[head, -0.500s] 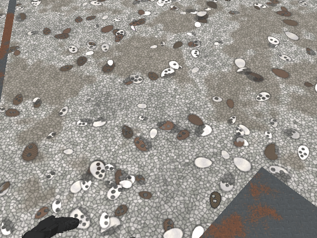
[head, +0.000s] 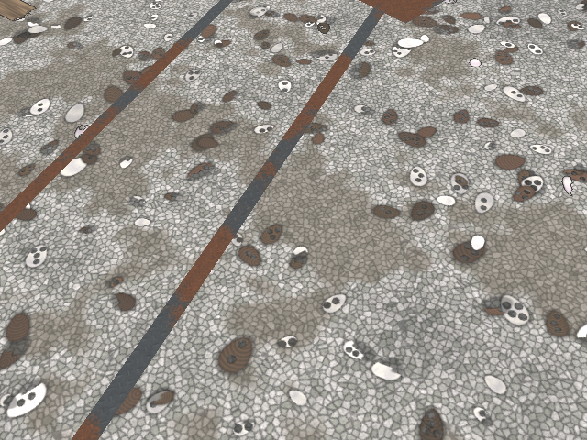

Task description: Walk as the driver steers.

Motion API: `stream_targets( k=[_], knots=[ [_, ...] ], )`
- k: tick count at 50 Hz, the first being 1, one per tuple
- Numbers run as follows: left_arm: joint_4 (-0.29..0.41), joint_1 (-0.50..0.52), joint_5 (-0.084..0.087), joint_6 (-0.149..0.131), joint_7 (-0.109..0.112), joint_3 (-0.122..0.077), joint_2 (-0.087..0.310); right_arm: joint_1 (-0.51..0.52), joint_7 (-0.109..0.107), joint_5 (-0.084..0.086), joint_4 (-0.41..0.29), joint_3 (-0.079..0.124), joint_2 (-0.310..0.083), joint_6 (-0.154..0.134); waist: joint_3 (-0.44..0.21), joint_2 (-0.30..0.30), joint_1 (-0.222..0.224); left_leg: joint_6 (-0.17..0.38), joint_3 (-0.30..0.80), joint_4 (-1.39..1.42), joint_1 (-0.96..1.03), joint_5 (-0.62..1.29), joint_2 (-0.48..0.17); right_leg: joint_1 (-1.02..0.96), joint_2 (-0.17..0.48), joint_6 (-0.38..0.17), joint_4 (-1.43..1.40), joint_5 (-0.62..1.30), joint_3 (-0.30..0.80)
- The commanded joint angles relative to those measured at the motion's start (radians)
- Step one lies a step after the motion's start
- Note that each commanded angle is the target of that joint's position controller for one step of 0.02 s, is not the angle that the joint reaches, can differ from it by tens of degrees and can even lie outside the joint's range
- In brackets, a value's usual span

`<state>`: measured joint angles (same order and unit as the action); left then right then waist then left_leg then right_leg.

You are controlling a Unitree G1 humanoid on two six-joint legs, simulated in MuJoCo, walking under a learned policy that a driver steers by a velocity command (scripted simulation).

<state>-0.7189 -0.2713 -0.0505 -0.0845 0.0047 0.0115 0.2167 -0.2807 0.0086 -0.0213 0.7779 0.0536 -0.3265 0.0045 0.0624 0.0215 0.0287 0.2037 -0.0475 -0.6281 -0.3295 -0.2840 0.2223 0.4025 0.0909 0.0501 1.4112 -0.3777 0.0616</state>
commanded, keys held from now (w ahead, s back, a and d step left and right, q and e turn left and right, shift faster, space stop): w+q+shift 0.02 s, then w+e+shift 0.98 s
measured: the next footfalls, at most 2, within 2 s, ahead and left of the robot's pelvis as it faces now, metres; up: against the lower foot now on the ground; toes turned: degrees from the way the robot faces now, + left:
right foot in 0.30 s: +0.50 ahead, -0.17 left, +0.00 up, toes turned -1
left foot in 0.72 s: +0.94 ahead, -0.03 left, +0.00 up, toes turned -22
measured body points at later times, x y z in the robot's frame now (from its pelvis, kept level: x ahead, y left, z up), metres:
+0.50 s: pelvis +0.48 -0.11 +0.03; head +0.49 -0.11 +0.48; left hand +0.48 +0.18 -0.10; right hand +0.65 -0.36 -0.05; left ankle +0.52 +0.04 -0.63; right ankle +0.46 -0.17 -0.71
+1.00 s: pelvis +0.94 -0.17 +0.02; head +0.96 -0.18 +0.47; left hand +1.29 -0.08 -0.04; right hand +0.75 -0.41 -0.09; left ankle +0.90 -0.01 -0.71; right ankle +0.98 -0.31 -0.63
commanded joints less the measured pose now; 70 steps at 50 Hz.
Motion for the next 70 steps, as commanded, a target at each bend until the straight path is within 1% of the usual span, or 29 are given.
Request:
stream_targets(
  k=[1, 5, 10, 12, 14, 15, 16, 17, 20, 23, 26, 32, 35, 36, 37, 38, 39, 41, 44, 52, 56, 57, 58, 59, 60, 61, 62, 65, 70],
  knots=[
    [0.092, -0.038, -0.026, 0.024, 0.003, -0.048, 0.196, 0.001, -0.019, 0.008, -0.077, 0.039, -0.131, -0.055, 0.014, -0.119, 0.043, 0.191, 0.523, 0.418, 0.075, 0.096, -0.308, 0.254, 0.058, 0.034, -0.151, -0.074, 0.017],
    [0.150, 0.133, 0.003, 0.024, -0.031, -0.008, 0.090, -0.012, -0.002, 0.016, -0.041, 0.029, -0.098, -0.107, 0.055, -0.046, -0.001, 0.098, 0.287, 0.500, -0.122, 0.220, -0.202, 0.053, 0.076, -0.001, -0.605, 0.365, -0.067],
    [0.147, 0.261, 0.031, 0.018, -0.042, -0.028, 0.140, -0.155, 0.010, 0.016, 0.024, 0.032, -0.142, -0.128, 0.049, -0.024, -0.108, 0.015, 0.199, 0.543, 0.286, 0.573, -0.301, 0.086, -0.001, -0.126, -0.860, 0.559, -0.143],
    [0.128, 0.202, 0.025, 0.016, -0.039, -0.049, 0.177, -0.161, -0.008, -0.005, 0.040, 0.039, -0.189, -0.119, -0.029, 0.026, -0.063, -0.026, 0.139, 0.389, 0.451, 1.012, -0.341, 0.042, -0.091, -0.164, -0.859, 0.383, -0.183],
    [0.030, -0.125, 0.037, 0.025, -0.026, -0.082, 0.231, -0.100, -0.028, -0.045, 0.034, 0.044, -0.206, -0.090, -0.188, 0.071, 0.111, -0.062, 0.071, -0.018, 0.455, 1.269, -0.359, -0.227, -0.175, -0.197, -0.840, 0.222, -0.192],
    [-0.027, -0.335, 0.032, 0.033, -0.013, -0.106, 0.281, -0.051, -0.036, -0.052, 0.020, 0.035, -0.183, -0.085, -0.261, 0.038, 0.220, -0.083, 0.028, -0.367, 0.252, 1.111, -0.328, -0.481, -0.120, -0.227, -0.807, 0.121, -0.110],
    [-0.043, -0.371, 0.009, 0.039, -0.009, -0.146, 0.416, -0.149, -0.011, -0.003, -0.040, -0.002, -0.043, -0.101, -0.350, -0.311, 0.118, -0.161, 0.010, -0.860, -0.199, 0.334, -0.143, -0.777, 0.142, -0.415, -0.891, -0.147, 0.454],
    [-0.045, -0.293, 0.029, 0.046, -0.028, -0.132, 0.332, -0.107, -0.004, -0.019, -0.053, -0.015, -0.054, -0.126, -0.364, -0.276, 0.091, -0.151, 0.115, -0.922, -0.394, -0.109, -0.090, -0.799, 0.193, -0.433, -1.135, -0.192, 0.839],
    [-0.047, -0.171, 0.038, 0.040, -0.030, -0.112, 0.231, 0.094, 0.001, -0.037, -0.119, -0.034, -0.078, -0.140, -0.091, 0.021, 0.030, -0.150, 0.156, -0.720, -0.394, 0.019, -0.260, -0.411, 0.113, -0.363, -1.167, -0.038, 0.524],
    [-0.071, -0.161, 0.043, 0.022, -0.023, -0.098, 0.212, 0.095, 0.011, -0.061, -0.158, -0.055, -0.040, -0.090, -0.003, -0.027, -0.052, -0.199, 0.127, -0.549, -0.334, -0.044, -0.300, -0.178, 0.013, -0.356, -1.225, 0.027, 0.392],
    [-0.057, -0.146, 0.046, 0.008, -0.023, -0.112, 0.237, 0.268, 0.025, -0.038, -0.236, -0.075, -0.032, -0.084, 0.070, -0.045, -0.029, -0.245, 0.062, -0.256, -0.269, 0.133, -0.306, -0.010, -0.042, -0.352, -1.315, 0.128, 0.318],
    [-0.067, -0.198, 0.067, 0.005, -0.021, -0.139, 0.276, 0.368, 0.020, -0.011, -0.265, -0.072, -0.043, -0.095, -0.008, -0.072, 0.044, -0.230, 0.057, 0.089, -0.056, 0.393, -0.242, -0.189, -0.041, -0.249, -1.222, 0.536, 0.312],
    [-0.063, -0.167, 0.051, 0.010, -0.014, -0.150, 0.332, 0.104, -0.012, -0.009, -0.193, -0.028, -0.124, -0.105, -0.198, -0.051, -0.094, -0.198, 0.051, 0.125, 0.263, 0.169, -0.196, -0.266, -0.073, -0.187, -0.823, 0.851, 0.285],
    [-0.048, -0.123, 0.044, 0.000, -0.017, -0.142, 0.301, -0.103, -0.034, -0.019, -0.154, -0.003, -0.173, -0.110, -0.302, -0.039, -0.197, -0.174, 0.129, 0.079, 0.509, 0.037, -0.298, -0.124, -0.109, -0.172, -0.557, 0.725, 0.263],
    [-0.013, -0.139, 0.054, -0.011, -0.012, -0.101, 0.140, -0.268, -0.052, -0.056, -0.135, 0.023, -0.246, -0.112, -0.442, 0.170, -0.214, -0.131, 0.470, 0.137, 0.758, -0.362, -0.587, 0.106, -0.188, -0.174, -0.210, 0.119, 0.164],
    [0.045, -0.228, 0.085, -0.003, -0.016, -0.076, 0.114, -0.173, -0.042, -0.054, -0.139, 0.040, -0.304, -0.099, -0.523, 0.422, -0.102, -0.039, 0.988, 0.356, 0.791, -0.518, -0.742, 0.315, -0.208, -0.163, -0.009, -0.126, 0.078],
    [0.009, -0.127, 0.054, 0.019, -0.007, -0.084, 0.190, -0.068, -0.038, -0.044, -0.157, 0.028, -0.180, -0.093, -0.339, 0.206, -0.113, -0.039, 0.860, 0.367, 0.652, -0.585, -0.670, 0.404, -0.114, -0.172, 0.020, -0.002, 0.053],
    [0.016, 0.005, 0.027, 0.038, -0.031, -0.089, 0.199, -0.027, -0.029, -0.039, -0.130, 0.002, -0.070, -0.094, -0.143, 0.021, -0.109, -0.074, 0.502, 0.359, 0.424, -0.189, -0.575, 0.374, -0.051, -0.155, -0.071, 0.094, 0.023],
    [0.065, 0.080, 0.013, 0.077, -0.063, -0.072, 0.131, -0.110, -0.021, -0.012, -0.038, -0.011, -0.017, -0.116, -0.054, 0.077, -0.067, -0.118, 0.236, 0.378, 0.328, 0.182, -0.509, 0.386, 0.003, -0.143, -0.110, 0.090, 0.008],
    [0.192, 0.332, 0.020, 0.087, -0.114, -0.029, 0.122, -0.081, -0.015, -0.004, 0.022, 0.003, -0.088, -0.144, 0.077, 0.010, -0.016, -0.178, -0.205, 0.518, 0.205, 0.643, -0.415, 0.206, -0.053, -0.182, -0.585, 0.404, -0.201],
    [0.112, 0.097, 0.020, 0.076, -0.091, -0.060, 0.198, -0.118, -0.041, -0.008, 0.017, 0.031, -0.202, -0.099, -0.102, 0.083, 0.129, -0.198, -0.217, 0.076, 0.336, 1.364, -0.469, -0.135, -0.197, -0.257, -0.649, 0.270, -0.257],
    [0.048, -0.112, 0.021, 0.071, -0.076, -0.085, 0.240, -0.070, -0.042, -0.012, -0.006, 0.035, -0.215, -0.083, -0.190, 0.088, 0.222, -0.182, -0.192, -0.187, 0.244, 1.336, -0.487, -0.366, -0.209, -0.294, -0.677, 0.233, -0.204],
    [-0.013, -0.243, 0.028, 0.072, -0.048, -0.117, 0.283, -0.059, -0.031, -0.022, -0.013, 0.035, -0.193, -0.074, -0.232, 0.002, 0.248, -0.189, -0.188, -0.542, 0.043, 0.808, -0.411, -0.604, -0.192, -0.323, -0.744, 0.180, -0.111],
    [-0.006, -0.162, 0.048, 0.087, -0.024, -0.140, 0.374, -0.058, -0.014, -0.039, -0.057, 0.000, -0.047, -0.080, -0.159, -0.243, 0.130, -0.215, -0.172, -0.952, -0.270, -0.186, -0.231, -0.659, -0.014, -0.368, -0.755, 0.286, 0.197],
    [0.050, -0.134, 0.019, 0.101, -0.024, -0.156, 0.449, -0.082, -0.015, -0.009, -0.178, -0.001, -0.090, -0.099, -0.383, -0.254, 0.088, -0.234, 0.059, -1.107, -0.535, -0.220, -0.187, -0.902, 0.144, -0.562, -0.976, 0.111, 0.678],
    [0.056, -0.139, 0.027, 0.102, -0.014, -0.154, 0.397, 0.015, -0.014, -0.019, -0.188, -0.006, -0.124, -0.123, -0.304, -0.063, 0.110, -0.227, 0.137, -1.014, -0.591, -0.127, -0.251, -0.811, 0.163, -0.521, -1.126, -0.024, 0.754],
    [0.034, -0.109, 0.029, 0.093, -0.005, -0.143, 0.346, 0.031, -0.014, -0.015, -0.183, -0.011, -0.120, -0.132, -0.136, 0.015, 0.054, -0.226, 0.135, -0.891, -0.566, -0.075, -0.286, -0.625, 0.139, -0.484, -1.170, 0.007, 0.692],
    [0.021, -0.037, 0.034, 0.046, 0.005, -0.113, 0.273, 0.003, -0.018, -0.056, -0.160, -0.020, -0.095, -0.082, -0.018, 0.089, -0.075, -0.268, 0.138, -0.679, -0.355, -0.141, -0.349, -0.233, 0.025, -0.444, -1.180, 0.254, 0.476],
    [0.017, -0.025, 0.041, 0.007, -0.012, -0.119, 0.272, 0.244, 0.008, -0.023, -0.263, -0.052, -0.009, -0.057, 0.042, 0.005, -0.038, -0.286, 0.074, -0.188, -0.125, 0.211, -0.337, 0.058, -0.118, -0.361, -1.248, 0.300, 0.315]
  ],
)
Keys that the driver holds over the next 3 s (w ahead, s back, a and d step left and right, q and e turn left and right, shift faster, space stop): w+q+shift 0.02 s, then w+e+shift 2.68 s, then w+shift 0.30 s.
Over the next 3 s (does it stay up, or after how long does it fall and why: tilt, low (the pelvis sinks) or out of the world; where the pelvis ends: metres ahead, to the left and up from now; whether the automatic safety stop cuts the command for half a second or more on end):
stays up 1.21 -1.66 0.01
